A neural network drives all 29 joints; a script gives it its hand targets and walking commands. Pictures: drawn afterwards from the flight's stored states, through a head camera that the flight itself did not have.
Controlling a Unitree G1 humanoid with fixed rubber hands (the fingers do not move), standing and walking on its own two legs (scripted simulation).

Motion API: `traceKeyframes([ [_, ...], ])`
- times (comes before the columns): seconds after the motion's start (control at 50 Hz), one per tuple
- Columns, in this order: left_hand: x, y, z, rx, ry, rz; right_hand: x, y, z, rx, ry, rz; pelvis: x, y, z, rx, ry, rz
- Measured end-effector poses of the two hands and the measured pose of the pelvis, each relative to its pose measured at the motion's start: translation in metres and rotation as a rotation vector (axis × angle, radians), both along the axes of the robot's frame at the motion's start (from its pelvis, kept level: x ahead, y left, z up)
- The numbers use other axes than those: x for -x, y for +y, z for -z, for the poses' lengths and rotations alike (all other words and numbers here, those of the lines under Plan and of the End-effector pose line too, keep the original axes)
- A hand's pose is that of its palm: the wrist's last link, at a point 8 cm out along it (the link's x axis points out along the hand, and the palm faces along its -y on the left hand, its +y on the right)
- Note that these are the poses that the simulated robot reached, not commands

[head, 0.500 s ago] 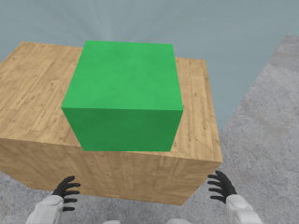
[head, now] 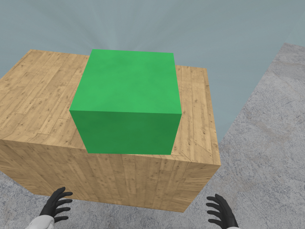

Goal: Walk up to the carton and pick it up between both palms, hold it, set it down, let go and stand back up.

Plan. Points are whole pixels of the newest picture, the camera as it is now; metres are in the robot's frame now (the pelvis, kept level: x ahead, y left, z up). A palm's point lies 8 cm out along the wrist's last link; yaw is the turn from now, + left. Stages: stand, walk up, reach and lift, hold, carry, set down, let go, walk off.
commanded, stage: reach and lift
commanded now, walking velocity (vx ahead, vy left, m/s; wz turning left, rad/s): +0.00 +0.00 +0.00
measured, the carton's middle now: (131, 102) +0.49 +0.08 +0.02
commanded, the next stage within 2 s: none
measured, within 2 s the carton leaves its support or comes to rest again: neither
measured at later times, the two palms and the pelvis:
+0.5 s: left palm (48, 191) +0.21 +0.27 -0.04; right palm (219, 192) +0.22 -0.19 -0.05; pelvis +0.03 +0.00 +0.00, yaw +1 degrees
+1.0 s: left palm (41, 169) +0.26 +0.29 +0.00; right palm (218, 171) +0.27 -0.18 -0.01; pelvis +0.05 +0.03 +0.00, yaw +0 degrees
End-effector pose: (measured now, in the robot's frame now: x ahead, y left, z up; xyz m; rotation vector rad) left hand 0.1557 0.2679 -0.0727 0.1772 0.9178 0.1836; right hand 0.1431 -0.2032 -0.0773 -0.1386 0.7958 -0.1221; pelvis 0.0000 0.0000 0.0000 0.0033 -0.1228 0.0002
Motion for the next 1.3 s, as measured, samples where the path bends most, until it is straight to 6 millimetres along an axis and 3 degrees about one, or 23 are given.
traceKeyframes([
  [0.14, -0.002, 0.005, -0.006, -0.004, -0.091, -0.018, -0.013, -0.005, -0.005, 0.01, -0.064, -0.014, 0.0, 0.003, 0.002, 0.009, -0.006, 0.0],
  [0.36, -0.049, 0.001, -0.03, 0.048, -0.253, 0.009, -0.07, 0.02, -0.025, -0.049, -0.204, -0.026, -0.012, -0.002, 0.0, -0.003, -0.004, -0.015],
  [0.6, -0.06, 0.013, -0.036, 0.07, -0.357, -0.008, -0.082, 0.016, -0.035, -0.043, -0.255, 0.002, -0.036, 0.006, -0.004, 0.008, 0.021, -0.014],
  [0.82, -0.08, 0.025, -0.056, 0.071, -0.482, 0.011, -0.097, 0.02, -0.045, -0.076, -0.346, 0.017, -0.051, 0.021, -0.004, 0.021, 0.045, -0.009],
  [1.1, -0.106, 0.027, -0.08, 0.088, -0.636, 0.021, -0.135, 0.025, -0.074, -0.113, -0.534, 0.008, -0.051, 0.034, -0.004, 0.03, 0.046, -0.004],
  [1.3, -0.126, 0.027, -0.092, 0.105, -0.664, 0.015, -0.16, 0.028, -0.088, -0.134, -0.558, 0.008, -0.042, 0.033, -0.003, 0.028, 0.049, -0.01],
])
